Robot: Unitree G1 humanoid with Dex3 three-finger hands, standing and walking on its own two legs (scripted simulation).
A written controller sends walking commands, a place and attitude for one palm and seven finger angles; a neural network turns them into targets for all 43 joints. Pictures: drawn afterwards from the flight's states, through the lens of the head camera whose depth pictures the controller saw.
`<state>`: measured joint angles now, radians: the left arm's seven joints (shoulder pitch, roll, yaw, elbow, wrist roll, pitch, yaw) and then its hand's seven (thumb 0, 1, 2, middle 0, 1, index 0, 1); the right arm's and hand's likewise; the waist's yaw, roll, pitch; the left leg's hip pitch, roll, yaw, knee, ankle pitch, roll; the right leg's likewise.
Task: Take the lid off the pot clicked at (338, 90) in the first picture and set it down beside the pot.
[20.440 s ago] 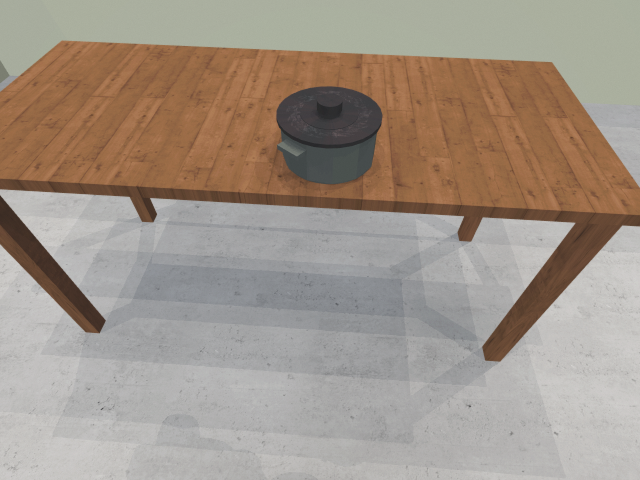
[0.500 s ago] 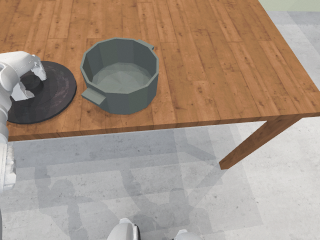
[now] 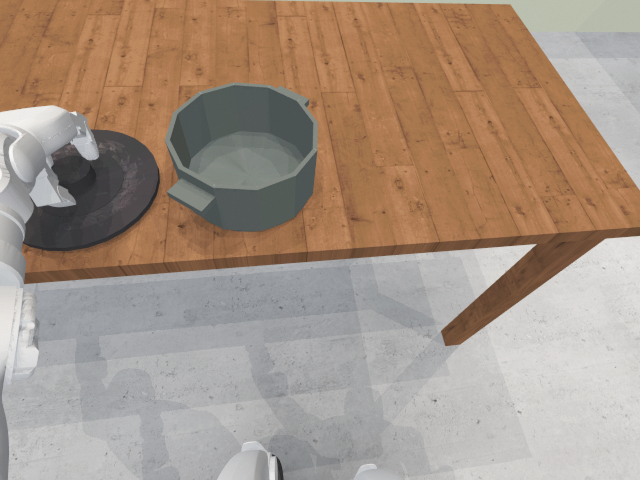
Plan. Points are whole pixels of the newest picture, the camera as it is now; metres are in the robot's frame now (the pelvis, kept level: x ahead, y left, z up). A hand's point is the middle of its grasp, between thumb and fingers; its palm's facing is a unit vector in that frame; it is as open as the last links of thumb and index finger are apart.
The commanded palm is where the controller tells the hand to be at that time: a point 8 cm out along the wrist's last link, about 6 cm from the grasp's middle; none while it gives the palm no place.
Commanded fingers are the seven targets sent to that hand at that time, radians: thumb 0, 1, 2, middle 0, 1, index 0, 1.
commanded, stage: open the fingers wide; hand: left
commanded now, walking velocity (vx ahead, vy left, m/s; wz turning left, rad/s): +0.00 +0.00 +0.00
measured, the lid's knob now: (73, 174) +0.51 +0.30 +0.03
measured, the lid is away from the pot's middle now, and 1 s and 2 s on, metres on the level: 0.23 0.23 0.23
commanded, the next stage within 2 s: raise the empty hand in 0.34 s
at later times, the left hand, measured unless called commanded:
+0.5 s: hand (43, 179) +0.47 +0.31 +0.08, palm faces -0.41 -0.11 -0.91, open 11.1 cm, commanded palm +0.50 +0.30 +0.13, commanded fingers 0.00 -0.04 0.70 -0.37 -0.82 -0.37 -0.82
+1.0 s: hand (20, 144) +0.48 +0.31 +0.12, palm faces -0.38 -0.11 -0.92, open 11.0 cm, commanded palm +0.50 +0.30 +0.19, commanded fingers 0.00 -0.04 0.70 -0.37 -0.82 -0.37 -0.82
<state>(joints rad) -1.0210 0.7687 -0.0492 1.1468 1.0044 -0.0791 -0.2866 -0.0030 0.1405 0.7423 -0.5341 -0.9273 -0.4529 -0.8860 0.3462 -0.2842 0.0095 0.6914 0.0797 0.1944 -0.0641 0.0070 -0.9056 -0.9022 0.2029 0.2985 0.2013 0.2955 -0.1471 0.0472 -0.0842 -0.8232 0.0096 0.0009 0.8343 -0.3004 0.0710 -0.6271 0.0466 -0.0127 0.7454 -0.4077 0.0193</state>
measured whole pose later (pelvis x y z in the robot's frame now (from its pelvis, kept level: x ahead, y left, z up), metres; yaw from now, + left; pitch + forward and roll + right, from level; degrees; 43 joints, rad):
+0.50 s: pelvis +0.00 +0.00 +0.00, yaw +0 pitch +16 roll -5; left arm -1.00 0.78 -0.04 1.13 1.00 -0.10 -0.30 0.00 -0.03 0.70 -0.39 -0.82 -0.38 -0.81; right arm 0.34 -0.29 0.01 0.69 0.08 0.20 -0.07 0.01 -0.91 -0.90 0.20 0.30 0.20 0.30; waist -0.14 0.04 -0.09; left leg -0.81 0.01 0.00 0.83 -0.29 0.07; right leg -0.62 0.05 -0.01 0.74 -0.40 0.02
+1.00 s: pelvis +0.00 +0.01 +0.01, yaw +0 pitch +14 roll -4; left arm -1.06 0.79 -0.07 1.11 0.99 -0.06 -0.36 0.00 -0.03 0.71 -0.39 -0.81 -0.39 -0.81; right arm 0.35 -0.29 0.01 0.69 0.09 0.19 -0.07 0.01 -0.91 -0.90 0.20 0.30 0.20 0.30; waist -0.14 0.05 -0.09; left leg -0.74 0.00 0.01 0.77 -0.28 0.08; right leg -0.54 0.04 0.00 0.67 -0.38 0.02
